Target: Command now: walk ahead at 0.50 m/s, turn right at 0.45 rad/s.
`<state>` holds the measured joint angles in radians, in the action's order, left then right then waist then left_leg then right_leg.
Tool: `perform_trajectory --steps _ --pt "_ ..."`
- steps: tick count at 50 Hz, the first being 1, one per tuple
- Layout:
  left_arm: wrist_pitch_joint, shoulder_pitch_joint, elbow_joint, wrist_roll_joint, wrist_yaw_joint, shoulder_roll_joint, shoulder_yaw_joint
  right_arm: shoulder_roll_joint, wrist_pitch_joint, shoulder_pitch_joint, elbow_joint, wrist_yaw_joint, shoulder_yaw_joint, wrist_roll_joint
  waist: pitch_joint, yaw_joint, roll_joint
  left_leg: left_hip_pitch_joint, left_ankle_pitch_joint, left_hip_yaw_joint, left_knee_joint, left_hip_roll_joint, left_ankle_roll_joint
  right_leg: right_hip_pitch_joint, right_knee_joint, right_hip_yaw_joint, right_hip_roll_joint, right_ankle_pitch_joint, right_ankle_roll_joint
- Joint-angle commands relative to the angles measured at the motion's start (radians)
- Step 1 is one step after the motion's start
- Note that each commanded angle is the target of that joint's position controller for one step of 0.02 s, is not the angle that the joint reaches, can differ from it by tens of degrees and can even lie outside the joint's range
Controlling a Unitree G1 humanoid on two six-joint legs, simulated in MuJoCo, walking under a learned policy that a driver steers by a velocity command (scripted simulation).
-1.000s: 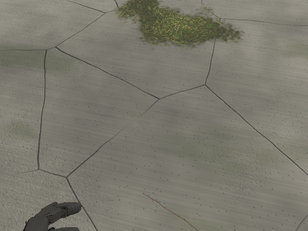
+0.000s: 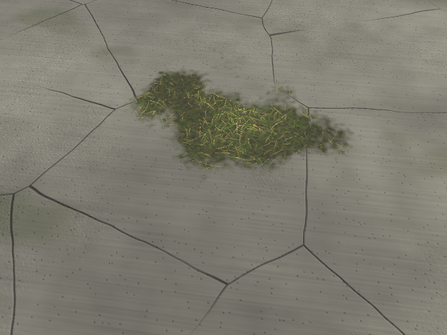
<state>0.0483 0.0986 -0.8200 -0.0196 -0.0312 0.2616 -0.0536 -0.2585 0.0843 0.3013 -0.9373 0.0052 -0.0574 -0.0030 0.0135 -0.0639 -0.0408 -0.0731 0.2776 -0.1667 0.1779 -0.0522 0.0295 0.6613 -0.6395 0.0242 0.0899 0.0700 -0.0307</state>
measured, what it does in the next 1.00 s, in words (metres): walks ahead, turning right: right foot, then left foot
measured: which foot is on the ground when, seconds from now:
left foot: down 0.00-0.10, up 0.12-0.58, down 0.60-0.94, up 0.96-1.00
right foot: up 0.00-0.08, down 0.10-0.60, up 0.62-0.90, down 0.92-1.00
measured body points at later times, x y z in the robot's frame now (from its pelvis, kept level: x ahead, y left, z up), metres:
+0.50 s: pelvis +0.23 -0.04 +0.00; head +0.27 -0.07 +0.45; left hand +0.42 +0.21 -0.10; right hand +0.34 -0.35 -0.10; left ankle +0.39 +0.08 -0.70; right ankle +0.20 -0.12 -0.74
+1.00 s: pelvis +0.29 -0.05 +0.00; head +0.32 -0.07 +0.45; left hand +0.50 +0.17 -0.10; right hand +0.32 -0.35 -0.12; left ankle +0.36 +0.06 -0.71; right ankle +0.24 -0.16 -0.74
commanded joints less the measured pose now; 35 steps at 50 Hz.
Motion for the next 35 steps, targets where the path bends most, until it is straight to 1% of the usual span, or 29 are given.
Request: perform_trajectory --steps 1,2,3,4,5,6,7,8,9,10,11,12,13,14,15,17,19,21,24,26,27,28,29,30,31,32,33,34,35 --pt "0.014 -0.144 0.124 -0.001 -0.024 0.057 -0.005 -0.172 -0.016 0.024 0.027 0.01 -0.04 0.011 0.076 -0.009 0.08 -0.055 -0.512 0.049 0.022 0.332 0.116 0.066 0.04 -0.039 -0.014 -0.1 -0.03" --pt "0.014 -0.13 0.132 -0.001 -0.031 0.069 -0.011 -0.186 -0.024 0.009 0.033 0.014 -0.044 0.013 0.058 0.009 0.095 -0.07 -0.663 0.032 0.076 0.336 0.105 0.022 0.045 -0.067 -0.037 -0.155 -0.047" --pt "0.011 -0.095 0.134 0.0 -0.034 0.088 -0.02 -0.203 -0.032 -0.002 0.04 0.02 -0.049 0.015 0.021 0.035 0.118 -0.079 -0.846 0.016 0.153 0.335 0.093 -0.05 0.038 -0.103 -0.071 -0.211 -0.064" --pt "0.008 -0.007 0.12 0.001 -0.034 0.116 -0.037 -0.213 -0.042 -0.013 0.047 0.027 -0.052 0.014 -0.036 0.086 0.134 -0.068 -0.994 -0.002 0.286 0.324 0.078 -0.172 0.039 -0.131 -0.111 -0.248 -0.087" --pt "0.007 0.155 0.081 0.001 -0.027 0.169 -0.068 -0.207 -0.052 -0.032 0.06 0.035 -0.049 0.013 -0.111 0.172 0.112 0.013 -1.013 -0.03 0.509 0.277 0.041 -0.391 0.11 -0.13 -0.154 -0.178 -0.12" --pt "0.001 0.295 0.059 0.01 -0.004 0.269 -0.099 -0.182 -0.043 -0.016 0.093 0.04 -0.036 -0.006 -0.225 0.211 -0.025 0.275 -0.676 -0.034 0.838 0.217 -0.013 -0.713 0.111 0.118 0.002 0.02 -0.188" --pt "0.006 0.246 0.081 0.015 -0.001 0.336 -0.101 -0.041 -0.011 0.086 0.13 0.018 0.009 -0.032 -0.343 0.088 -0.234 0.695 0.333 0.082 1.18 -0.024 -0.083 -1.024 0.194 0.664 0.262 0.136 -0.397" --pt "0.007 0.279 0.1 0.015 0.001 0.256 -0.081 -0.142 0.024 0.002 0.125 0.001 -0.011 0.002 -0.428 0.169 -0.093 0.755 0.359 0.269 1.265 0.013 -0.068 -1.057 0.232 0.67 0.261 0.236 -0.394" --pt "0.011 0.219 0.11 0.015 0.004 0.216 -0.069 -0.158 0.037 -0.077 0.157 -0.003 -0.015 0.031 -0.303 0.163 -0.06 0.811 0.285 0.263 1.24 0.061 -0.052 -0.956 0.223 0.497 0.225 0.355 -0.352" --pt "0.012 0.163 0.119 0.003 0.006 0.187 -0.064 -0.152 0.039 -0.102 0.156 0.005 -0.015 0.022 -0.2 0.13 0.035 0.799 0.211 0.248 1.158 0.104 -0.051 -0.808 0.232 0.378 0.169 0.386 -0.306" --pt "0.007 0.112 0.132 0.001 0.012 0.167 -0.059 -0.159 0.031 -0.115 0.158 0.015 -0.024 0.002 -0.136 0.099 0.06 0.758 0.163 0.237 1.091 0.127 -0.059 -0.671 0.258 0.319 0.138 0.382 -0.281" --pt "0.003 0.083 0.146 0.013 0.017 0.151 -0.052 -0.166 0.014 -0.105 0.163 0.019 -0.03 -0.001 -0.116 0.064 0.048 0.688 0.142 0.242 1.061 0.138 -0.064 -0.563 0.289 0.287 0.113 0.397 -0.274" --pt "0.0 0.071 0.154 0.022 0.018 0.157 -0.053 -0.154 -0.002 -0.088 0.17 0.022 -0.031 -0.003 -0.109 0.043 0.032 0.653 0.127 0.239 1.02 0.134 -0.073 -0.502 0.303 0.275 0.103 0.42 -0.273" --pt "0.0 0.068 0.158 0.023 0.021 0.168 -0.057 -0.133 -0.014 -0.071 0.173 0.026 -0.027 -0.006 -0.112 0.031 0.019 0.637 0.112 0.231 0.972 0.127 -0.086 -0.466 0.307 0.252 0.091 0.46 -0.275" --pt "-0.001 0.07 0.159 0.022 0.025 0.182 -0.062 -0.121 -0.023 -0.068 0.178 0.03 -0.025 -0.008 -0.115 0.026 0.006 0.632 0.081 0.224 0.917 0.115 -0.098 -0.442 0.306 0.228 0.075 0.488 -0.27" --pt "-0.012 0.081 0.16 0.013 0.038 0.2 -0.067 -0.111 -0.031 -0.101 0.195 0.035 -0.021 -0.013 -0.133 0.033 -0.011 0.631 0.002 0.221 0.8 0.094 -0.117 -0.43 0.291 0.21 0.051 0.479 -0.248" --pt "-0.031 0.086 0.161 0.001 0.052 0.2 -0.068 -0.106 -0.035 -0.146 0.211 0.033 -0.017 -0.012 -0.154 0.05 -0.033 0.608 -0.101 0.226 0.695 0.074 -0.125 -0.428 0.27 0.206 0.024 0.406 -0.21" --pt "-0.049 0.097 0.163 0.0 0.063 0.198 -0.067 -0.107 -0.039 -0.202 0.23 0.026 -0.015 -0.006 -0.154 0.07 -0.05 0.594 -0.157 0.237 0.612 0.057 -0.127 -0.432 0.254 0.234 0.016 0.309 -0.183" --pt "-0.067 0.109 0.165 0.004 0.07 0.195 -0.066 -0.119 -0.039 -0.264 0.255 0.017 -0.017 -0.001 -0.132 0.091 -0.069 0.59 -0.134 0.26 0.514 0.034 -0.124 -0.46 0.22 0.313 0.022 0.185 -0.17" --pt "-0.073 0.101 0.174 0.004 0.071 0.19 -0.063 -0.135 -0.031 -0.264 0.262 0.011 -0.023 0.0 -0.122 0.086 -0.088 0.567 -0.085 0.276 0.444 0.02 -0.111 -0.49 0.183 0.382 0.027 0.137 -0.164" --pt "-0.075 0.089 0.181 0.003 0.072 0.187 -0.061 -0.144 -0.025 -0.247 0.261 0.009 -0.028 0.0 -0.118 0.074 -0.102 0.536 -0.081 0.279 0.389 0.017 -0.099 -0.5 0.163 0.413 0.021 0.11 -0.154" --pt "-0.075 0.063 0.191 0.0 0.073 0.182 -0.059 -0.148 -0.018 -0.217 0.255 0.007 -0.032 0.001 -0.113 0.047 -0.111 0.474 -0.141 0.27 0.295 0.019 -0.081 -0.497 0.131 0.426 -0.001 0.08 -0.134" --pt "-0.074 0.05 0.202 0.001 0.073 0.166 -0.053 -0.163 -0.01 -0.181 0.249 0.009 -0.038 -0.004 -0.119 0.025 -0.098 0.36 -0.293 0.28 0.196 0.06 -0.053 -0.457 0.078 0.414 -0.041 0.012 -0.098" --pt "-0.07 0.087 0.216 0.018 0.071 0.111 -0.036 -0.229 -0.011 -0.142 0.255 0.019 -0.052 -0.022 -0.19 0.043 0.042 0.176 -0.553 0.429 0.209 0.258 0.023 -0.353 -0.103 0.319 -0.118 -0.234 -0.045" --pt "-0.065 0.2 0.222 0.014 0.073 0.087 -0.03 -0.262 -0.028 -0.13 0.244 0.021 -0.056 -0.052 -0.213 0.111 0.312 0.039 -0.834 0.706 0.21 0.452 0.231 -0.141 -0.293 0.179 -0.27 -0.773 0.023" --pt "-0.06 0.244 0.195 0.024 0.071 0.172 -0.045 -0.197 -0.032 -0.111 0.248 0.018 -0.044 -0.032 -0.243 0.095 0.297 0.047 -0.757 0.812 0.196 0.499 0.309 -0.098 -0.483 0.176 -0.207 -0.8 0.069" --pt "-0.068 0.2 0.173 0.015 0.072 0.213 -0.058 -0.141 -0.033 -0.137 0.262 0.016 -0.028 -0.02 -0.197 0.072 0.202 0.092 -0.687 0.687 0.215 0.428 0.277 -0.09 -0.571 0.176 -0.187 -0.731 0.089" --pt "-0.081 0.167 0.157 0.016 0.078 0.192 -0.056 -0.118 -0.039 -0.162 0.262 0.012 -0.018 -0.017 -0.166 0.072 0.142 0.143 -0.611 0.585 0.221 0.353 0.226 -0.099 -0.582 0.166 -0.175 -0.677 0.103" --pt "-0.091 0.147 0.159 0.023 0.081 0.168 -0.05 -0.103 -0.045 -0.192 0.261 0.008 -0.009 -0.008 -0.138 0.078 0.135 0.197 -0.542 0.541 0.208 0.315 0.201 -0.121 -0.547 0.163 -0.154 -0.638 0.113"
Keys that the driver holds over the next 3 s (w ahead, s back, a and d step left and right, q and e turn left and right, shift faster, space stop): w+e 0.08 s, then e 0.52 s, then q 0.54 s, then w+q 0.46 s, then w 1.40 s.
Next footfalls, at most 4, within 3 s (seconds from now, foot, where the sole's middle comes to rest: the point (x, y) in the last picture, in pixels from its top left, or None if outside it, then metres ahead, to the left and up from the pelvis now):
0.10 right None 0.24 -0.12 -0.78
0.60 left None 0.42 0.04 -0.78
0.92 right None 0.27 -0.17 -0.78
1.30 left None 0.36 0.08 -0.78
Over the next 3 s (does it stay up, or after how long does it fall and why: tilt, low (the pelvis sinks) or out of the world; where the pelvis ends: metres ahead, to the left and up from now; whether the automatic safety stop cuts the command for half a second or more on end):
stays up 1.17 0.09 0.01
